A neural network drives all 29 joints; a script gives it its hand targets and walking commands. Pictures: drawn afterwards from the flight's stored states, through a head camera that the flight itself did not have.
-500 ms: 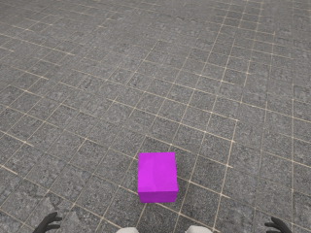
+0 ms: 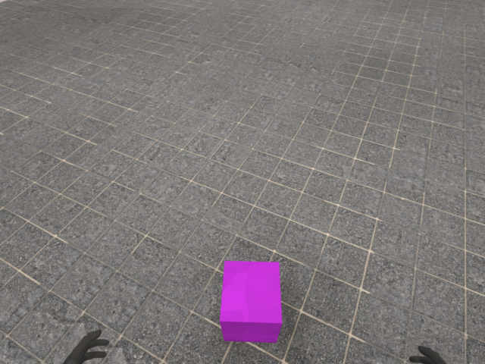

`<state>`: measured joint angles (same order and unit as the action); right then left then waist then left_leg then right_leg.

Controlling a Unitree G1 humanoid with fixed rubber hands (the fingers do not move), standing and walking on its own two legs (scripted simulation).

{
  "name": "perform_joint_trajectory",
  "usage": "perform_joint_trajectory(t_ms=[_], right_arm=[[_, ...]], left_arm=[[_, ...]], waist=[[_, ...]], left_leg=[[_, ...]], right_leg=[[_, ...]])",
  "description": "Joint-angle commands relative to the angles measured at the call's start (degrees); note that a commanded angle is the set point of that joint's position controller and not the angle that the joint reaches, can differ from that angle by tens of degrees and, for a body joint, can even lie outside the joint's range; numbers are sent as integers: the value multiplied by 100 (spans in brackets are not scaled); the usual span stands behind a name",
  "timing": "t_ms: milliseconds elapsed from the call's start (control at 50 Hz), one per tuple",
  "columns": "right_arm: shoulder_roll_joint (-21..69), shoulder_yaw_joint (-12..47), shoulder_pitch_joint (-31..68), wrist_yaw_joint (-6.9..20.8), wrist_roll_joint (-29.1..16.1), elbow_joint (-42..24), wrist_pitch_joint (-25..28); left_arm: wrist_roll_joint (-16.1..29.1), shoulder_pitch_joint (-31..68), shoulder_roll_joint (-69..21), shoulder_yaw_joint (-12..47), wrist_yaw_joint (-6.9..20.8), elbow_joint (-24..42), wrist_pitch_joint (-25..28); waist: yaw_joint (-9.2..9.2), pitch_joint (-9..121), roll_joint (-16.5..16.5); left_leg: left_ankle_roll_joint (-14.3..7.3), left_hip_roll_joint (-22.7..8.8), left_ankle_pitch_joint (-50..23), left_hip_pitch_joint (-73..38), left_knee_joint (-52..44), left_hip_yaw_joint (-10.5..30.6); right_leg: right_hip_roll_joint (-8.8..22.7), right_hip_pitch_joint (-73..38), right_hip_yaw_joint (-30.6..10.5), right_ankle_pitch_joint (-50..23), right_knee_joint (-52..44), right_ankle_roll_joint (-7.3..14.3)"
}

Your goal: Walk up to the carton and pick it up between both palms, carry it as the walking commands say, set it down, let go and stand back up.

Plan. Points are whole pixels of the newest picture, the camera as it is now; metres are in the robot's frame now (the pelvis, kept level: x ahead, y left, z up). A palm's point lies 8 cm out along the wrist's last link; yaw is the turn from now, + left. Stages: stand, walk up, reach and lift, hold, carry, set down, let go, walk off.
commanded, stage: walk up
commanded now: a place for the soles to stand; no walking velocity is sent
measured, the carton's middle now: (250, 302) +0.44 +0.01 -0.65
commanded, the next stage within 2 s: reach and lift in 1.20 s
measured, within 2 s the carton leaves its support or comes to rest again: neither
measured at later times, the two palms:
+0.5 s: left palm out of the picture +0.08 +0.34 -0.09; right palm out of the picture +0.10 -0.28 -0.11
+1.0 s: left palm out of the picture +0.10 +0.34 -0.09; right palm out of the picture +0.13 -0.28 -0.10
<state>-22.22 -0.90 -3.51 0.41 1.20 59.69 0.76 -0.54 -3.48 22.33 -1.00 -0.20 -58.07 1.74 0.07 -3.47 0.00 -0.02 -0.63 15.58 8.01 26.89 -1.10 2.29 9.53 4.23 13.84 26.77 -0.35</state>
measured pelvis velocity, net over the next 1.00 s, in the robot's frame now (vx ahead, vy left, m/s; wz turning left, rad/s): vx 0.01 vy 0.02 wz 0.05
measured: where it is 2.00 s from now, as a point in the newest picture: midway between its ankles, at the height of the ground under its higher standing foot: outside the picture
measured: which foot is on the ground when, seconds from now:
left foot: down 0.00-1.00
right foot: down 0.00-1.00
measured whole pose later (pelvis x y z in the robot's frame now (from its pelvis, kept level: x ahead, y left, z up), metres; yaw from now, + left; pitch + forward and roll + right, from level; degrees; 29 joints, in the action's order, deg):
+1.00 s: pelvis +0.01 +0.02 +0.00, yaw +3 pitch -2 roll +0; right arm -21.7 -1.6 -4.5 1.4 1.1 58.6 -1.0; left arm -1.1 -4.8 22.2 -1.2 -1.1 -58.6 1.8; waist -0.1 -3.6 -0.9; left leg -2.2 2.3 14.1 6.9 23.4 0.7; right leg 5.1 6.9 6.1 12.7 22.6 -2.7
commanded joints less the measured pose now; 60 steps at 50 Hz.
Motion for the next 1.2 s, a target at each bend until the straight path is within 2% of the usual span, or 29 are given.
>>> perform_joint_trajectory(t_ms=[0,20,40,80,140,220,240,260,280,320,340,440,480,500,600,620,660,700,740,780,820,860,880,940,1000,1040,1060,1140,1180], right_arm=[[-1078,-228,157,57,25,-180,-57],[-1117,-261,243,47,-3,-338,-35],[-1076,-247,274,70,-48,-307,-60],[-1195,-259,171,115,-18,-235,-47],[-1133,-262,208,92,6,-265,-42],[-1089,-244,314,100,-13,-312,-65],[-1098,-277,327,96,13,-329,-48],[-1208,-253,281,115,25,-200,-55],[-1073,-244,185,108,-15,-264,-54],[-1096,-239,307,84,57,-223,-42],[-1068,-251,276,91,8,-260,-58],[-1044,-287,114,65,22,-260,-68],[-1130,-304,99,57,8,-245,-44],[-1182,-321,175,50,21,-308,-63],[-1080,-301,0,69,-9,-293,-69],[-1036,-219,-4,87,-73,-288,-95],[-1099,-276,66,69,17,-238,-80],[-1099,-277,138,89,14,-285,-74],[-1118,-258,159,96,-34,-369,-91],[-1131,-313,114,61,37,-373,-93],[-1110,-249,126,59,-36,-397,-96],[-1180,-296,126,87,-39,-335,-93],[-1061,-262,-64,59,-32,-386,-101],[-1144,-276,89,66,22,-421,-112],[-1116,-290,-68,29,-37,-428,-130],[-1134,-306,65,43,11,-502,-121],[-1179,-291,28,34,-3,-456,-126],[-1057,-288,111,61,-10,-520,-108],[-1128,-275,-37,40,1,-521,-114]], left_arm=[[-15,149,1276,-236,-96,183,148],[-52,163,1162,-196,-98,209,155],[-42,253,1231,-239,-96,169,156],[-58,246,1181,-227,-72,156,147],[-55,170,1140,-206,-86,167,172],[-52,93,1175,-235,-84,125,148],[-41,-41,1141,-168,-87,24,141],[-31,-58,1125,-217,-96,8,140],[-49,116,1134,-188,-87,129,140],[-45,-63,1183,-193,-83,3,153],[-70,22,1233,-204,-92,33,145],[-55,-66,1127,-181,-101,52,135],[-56,12,1017,-156,-99,17,105],[-91,7,1042,-203,-96,83,105],[-62,-115,1160,-221,-119,98,145],[-65,-13,1283,-255,-127,57,136],[-42,91,1119,-216,-157,113,120],[-25,-85,1179,-195,-136,150,103],[-49,1,1234,-309,-119,190,98],[-34,-71,1160,-214,-132,116,103],[-42,93,1134,-245,-124,192,72],[-54,4,1134,-227,-116,197,79],[-48,117,1099,-230,-93,257,73],[-57,17,1107,-224,-126,242,55],[-44,206,1127,-213,-118,312,54],[-43,38,1140,-195,-122,255,35],[-57,59,1112,-273,-118,278,32],[-48,57,1174,-274,-104,238,38],[-49,173,1175,-252,-119,319,27]], waist=[[-4,557,-122],[32,280,-63],[22,225,334],[79,385,274],[5,548,110],[-48,241,-6],[-33,309,-240],[-92,356,-172],[24,303,50],[-80,315,-321],[-32,195,-67],[-32,456,60],[3,421,-150],[-57,169,138],[-11,639,-123],[-3,554,83],[18,407,-236],[-11,448,-258],[12,553,272],[-37,616,-230],[-46,445,98],[-39,513,-70],[34,552,170],[-43,572,-123],[74,342,197],[5,572,-210],[-42,493,96],[-54,556,-163],[47,520,23]], left_leg=[[-233,-508,-991,97,-614,449],[-259,-504,-756,291,-620,460],[-294,-514,-629,237,-704,523],[-216,-514,-523,-156,-807,513],[-284,-609,-907,-116,-827,645],[-308,-599,-454,200,-1098,733],[-345,-649,-414,191,-1114,693],[-357,-678,-435,224,-1130,728],[-336,-663,-485,305,-1119,807],[-291,-604,-408,236,-1157,762],[-266,-604,-654,227,-1109,807],[-302,-605,-651,220,-1124,703],[-252,-630,-767,145,-1177,843],[-315,-615,-696,275,-1142,788],[-290,-497,-1444,-41,-796,639],[-239,-490,-1442,95,-799,647],[-259,-546,-1456,208,-912,721],[-248,-519,-1459,113,-852,680],[-301,-520,-1803,-51,-741,696],[-273,-479,-1741,26,-755,644],[-282,-512,-1810,149,-805,752],[-275,-445,-1644,116,-760,710],[-276,-430,-1541,170,-782,641],[-345,-452,-1861,45,-730,743],[-305,-509,-2094,118,-753,817],[-315,-418,-1704,82,-776,750],[-404,-490,-1674,264,-839,873],[-368,-454,-1699,166,-825,827],[-252,-466,-2030,43,-807,943]], right_leg=[[792,-298,-786,-1036,-719,270],[707,-222,-747,-849,-765,282],[774,-90,-794,-751,-845,243],[709,83,-739,-434,-969,176],[650,-235,-581,-903,-796,177],[580,-126,-541,-379,-852,167],[590,-175,-564,-419,-755,169],[575,-274,-480,-462,-665,116],[549,-313,-413,-648,-728,100],[610,-230,-562,-374,-831,115],[590,-261,-453,-628,-857,80],[588,-337,-454,-609,-696,145],[516,-387,-334,-578,-726,93],[516,-257,-294,-646,-709,83],[701,-536,-432,-1188,-789,115],[737,-553,-437,-1324,-705,129],[713,-493,-331,-1181,-617,165],[673,-421,-317,-1193,-707,131],[692,-495,-244,-1451,-645,90],[713,-603,-317,-1295,-595,113],[678,-555,-293,-1410,-611,85],[650,-587,-269,-1284,-627,91],[656,-674,-224,-1265,-704,58],[670,-639,-248,-1278,-618,135],[630,-466,-100,-1294,-568,114],[649,-554,-246,-1163,-548,117],[626,-613,-150,-1008,-529,120],[718,-611,-137,-953,-601,113],[636,-474,-120,-1122,-588,140]])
